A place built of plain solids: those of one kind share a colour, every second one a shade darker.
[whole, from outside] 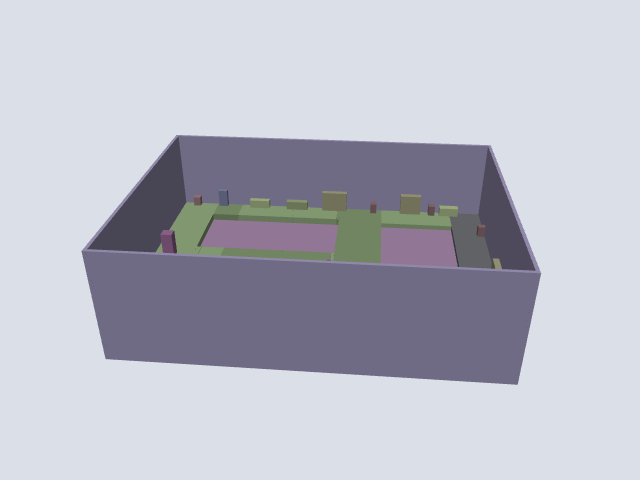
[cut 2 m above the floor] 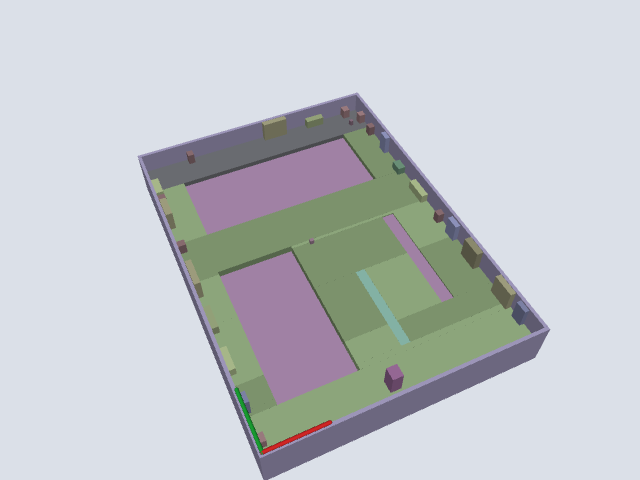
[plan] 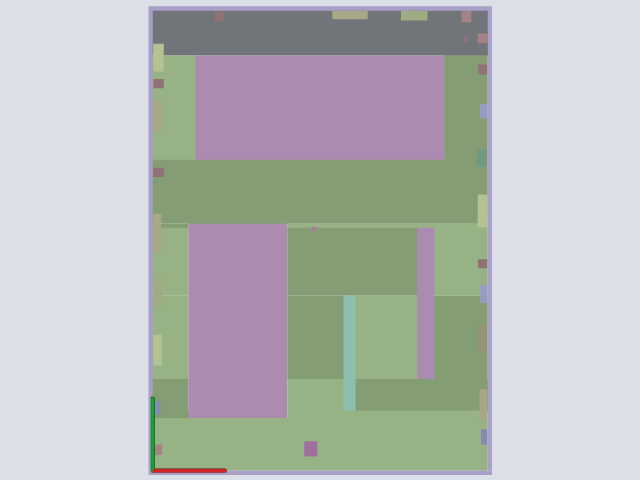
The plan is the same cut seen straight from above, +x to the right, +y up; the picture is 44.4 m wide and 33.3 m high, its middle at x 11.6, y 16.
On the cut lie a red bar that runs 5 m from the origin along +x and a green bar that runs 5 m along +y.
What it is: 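A vehicle workshop, tram depot or goods shed with inspection pits, wash bays, truck wells or a traverser pit in its floor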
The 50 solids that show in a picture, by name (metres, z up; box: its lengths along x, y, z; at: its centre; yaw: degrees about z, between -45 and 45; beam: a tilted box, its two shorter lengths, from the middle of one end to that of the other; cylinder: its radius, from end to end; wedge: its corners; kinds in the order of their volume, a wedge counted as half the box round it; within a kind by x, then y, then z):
{
 "floor_1": {"box": [2.47, 0.52, 2.4], "at": [1.24, 3.91, -1.2]},
 "floor_2": {"box": [2.47, 2.19, 2.4], "at": [1.24, 5.26, -1.2]},
 "floor_3": {"box": [2.47, 5.78, 2.4], "at": [1.24, 9.25, -1.2]},
 "floor_4": {"box": [2.47, 4.71, 2.4], "at": [1.24, 14.49, -1.2]},
 "floor_5": {"box": [2.47, 0.27, 2.4], "at": [1.24, 16.98, -1.2]},
 "floor_6": {"box": [2.96, 7.24, 2.4], "at": [1.48, 25.19, -1.2]},
 "floor_7": {"box": [3.91, 2.19, 2.4], "at": [11.28, 5.26, -1.2]},
 "floor_8": {"box": [3.91, 5.78, 2.4], "at": [11.28, 9.25, -1.2]},
 "floor_9": {"box": [23.23, 3.65, 2.4], "at": [11.62, 1.82, -1.2]},
 "floor_10": {"box": [23.23, 4.45, 2.4], "at": [11.62, 19.34, -1.2]},
 "floor_11": {"box": [9.03, 4.71, 2.4], "at": [13.84, 14.49, -1.2]},
 "floor_12": {"box": [4.28, 5.78, 2.4], "at": [16.21, 9.25, -1.2]},
 "floor_13": {"box": [13.91, 0.52, 2.4], "at": [16.27, 3.91, -1.2]},
 "floor_14": {"box": [13.91, 0.27, 2.4], "at": [16.27, 16.98, -1.2]},
 "floor_15": {"box": [9.16, 2.19, 2.4], "at": [18.65, 5.26, -1.2]},
 "floor_16": {"box": [3.71, 5.78, 2.4], "at": [21.38, 9.25, -1.2]},
 "floor_17": {"box": [3.71, 4.71, 2.4], "at": [21.38, 14.49, -1.2]},
 "floor_18": {"box": [2.99, 7.24, 2.4], "at": [21.73, 25.19, -1.2]},
 "bay_floor_1": {"box": [6.85, 13.47, 1.72], "at": [5.89, 10.38, -1.54]},
 "bay_floor_2": {"box": [17.28, 7.24, 1.93], "at": [11.6, 25.19, -1.44]},
 "bay_floor_3": {"box": [1.17, 10.49, 2.27], "at": [18.93, 11.61, -1.26]},
 "wall_1": {"box": [0.3, 31.91, 10.15], "at": [-0.15, 15.96, 2.67]},
 "wall_2": {"box": [23.83, 0.3, 10.15], "at": [11.62, -0.15, 2.67]},
 "wall_3": {"box": [23.83, 0.3, 10.15], "at": [11.62, 32.06, 2.67]},
 "wall_4": {"box": [0.3, 31.91, 10.15], "at": [23.38, 15.96, 2.67]},
 "bay_cover_1": {"box": [0.84, 7.97, 2.4], "at": [13.65, 8.15, -1.2]},
 "rack_1": {"box": [0.55, 2.64, 2.12], "at": [0.3, 16.5, 1.01]},
 "rack_2": {"box": [0.61, 2.12, 2.11], "at": [0.34, 24.6, 1.0]},
 "rack_3": {"box": [2.46, 0.56, 2.14], "at": [13.68, 31.6, 1.02]},
 "rack_4": {"box": [0.62, 1.91, 2.06], "at": [22.89, 9.12, 0.98]},
 "rack_5": {"box": [0.53, 2.08, 2.22], "at": [22.93, 4.6, 1.06]},
 "bench_1": {"box": [0.6, 2.13, 0.91], "at": [0.33, 8.37, 0.41]},
 "bench_2": {"box": [0.63, 2.27, 0.93], "at": [0.34, 12.46, 0.41]},
 "bench_3": {"box": [0.74, 1.93, 0.94], "at": [0.4, 28.64, 0.42]},
 "bench_4": {"box": [1.84, 0.66, 0.92], "at": [18.14, 31.55, 0.41]},
 "bench_5": {"box": [0.65, 2.28, 0.92], "at": [22.88, 18.02, 0.41]},
 "bin_1": {"box": [0.63, 0.74, 1.02], "at": [0.34, 1.45, 0.46]},
 "bin_2": {"box": [0.74, 0.64, 1.09], "at": [0.4, 20.69, 0.49]},
 "bin_3": {"box": [0.73, 0.66, 1.1], "at": [0.4, 26.85, 0.5]},
 "bin_4": {"box": [0.6, 0.7, 1.12], "at": [4.6, 31.53, 0.51]},
 "bin_5": {"box": [0.69, 0.78, 1.01], "at": [21.75, 31.49, 0.46]},
 "bin_6": {"box": [0.64, 0.64, 1.1], "at": [22.88, 14.35, 0.5]},
 "bin_7": {"box": [0.65, 0.67, 1.08], "at": [22.88, 29.98, 0.49]},
 "bin_8": {"box": [0.62, 0.69, 1.08], "at": [22.89, 27.82, 0.49]},
 "cupboard_1": {"box": [0.49, 0.93, 1.86], "at": [0.28, 4.36, 0.88]},
 "cupboard_2": {"box": [0.49, 1.26, 1.89], "at": [22.95, 12.26, 0.9]},
 "cupboard_3": {"box": [0.48, 1.02, 1.99], "at": [22.96, 24.93, 0.94]},
 "cupboard_4": {"box": [0.43, 1.08, 1.95], "at": [22.98, 2.33, 0.93]},
 "lift_1": {"box": [0.91, 1.06, 2.41], "at": [10.96, 1.51, 1.16]},
 "crates_1": {"box": [0.75, 1.17, 0.82], "at": [22.82, 21.68, 0.36]}
}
